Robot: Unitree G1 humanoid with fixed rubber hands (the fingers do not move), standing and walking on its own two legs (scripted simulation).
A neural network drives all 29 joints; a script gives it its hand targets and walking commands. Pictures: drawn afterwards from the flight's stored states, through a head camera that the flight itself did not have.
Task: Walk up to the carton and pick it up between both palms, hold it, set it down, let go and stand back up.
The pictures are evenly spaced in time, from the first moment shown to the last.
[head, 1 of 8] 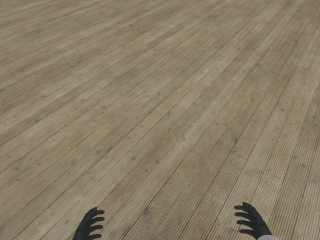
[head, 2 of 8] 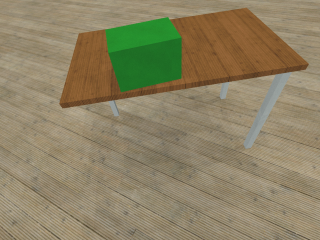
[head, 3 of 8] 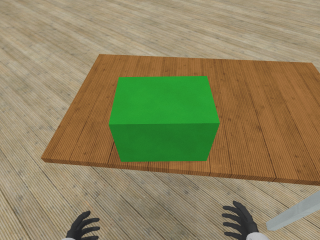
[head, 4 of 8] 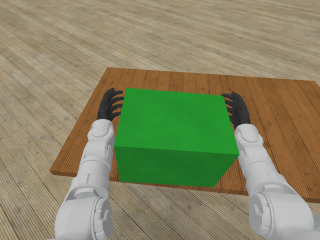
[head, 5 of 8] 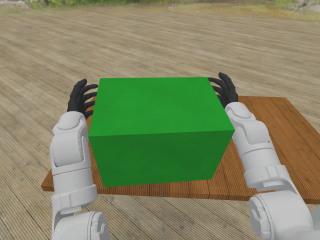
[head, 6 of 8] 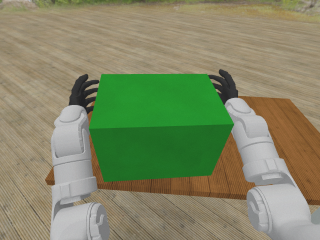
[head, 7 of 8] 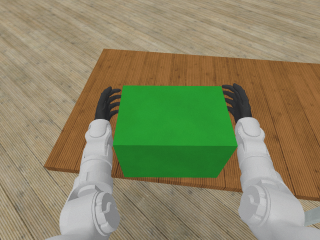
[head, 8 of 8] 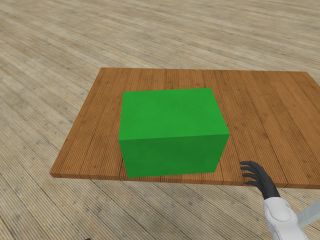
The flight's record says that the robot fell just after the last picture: no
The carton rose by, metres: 0.16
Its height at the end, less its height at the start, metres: +0.00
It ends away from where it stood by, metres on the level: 0.02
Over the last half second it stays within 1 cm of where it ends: yes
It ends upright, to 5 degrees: yes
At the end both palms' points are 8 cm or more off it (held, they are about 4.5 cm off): yes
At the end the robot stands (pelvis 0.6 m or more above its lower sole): yes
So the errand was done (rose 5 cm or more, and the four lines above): yes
